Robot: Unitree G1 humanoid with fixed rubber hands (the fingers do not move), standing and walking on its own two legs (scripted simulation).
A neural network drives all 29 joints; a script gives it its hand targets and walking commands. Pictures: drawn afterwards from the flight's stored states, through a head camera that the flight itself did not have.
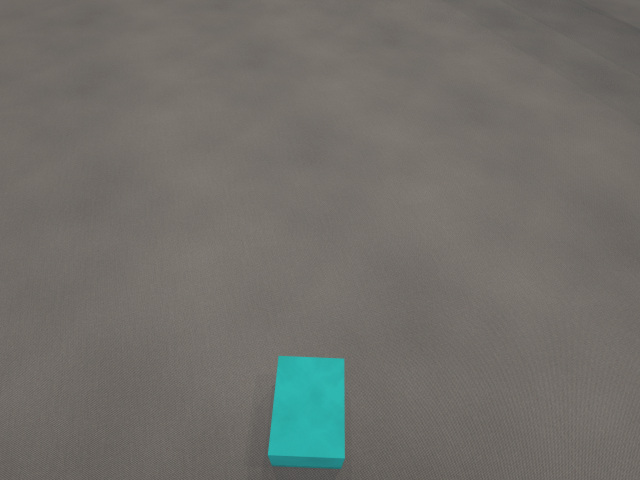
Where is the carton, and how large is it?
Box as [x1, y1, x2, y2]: [268, 356, 344, 468]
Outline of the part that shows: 279,356 268,449 268,456 271,464 280,466 340,468 344,458 343,359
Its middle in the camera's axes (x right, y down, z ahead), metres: -0.04 +0.50 +1.11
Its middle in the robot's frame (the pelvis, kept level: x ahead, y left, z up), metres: +0.39 +0.02 -0.70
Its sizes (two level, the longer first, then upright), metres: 0.259 0.194 0.149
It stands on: the floor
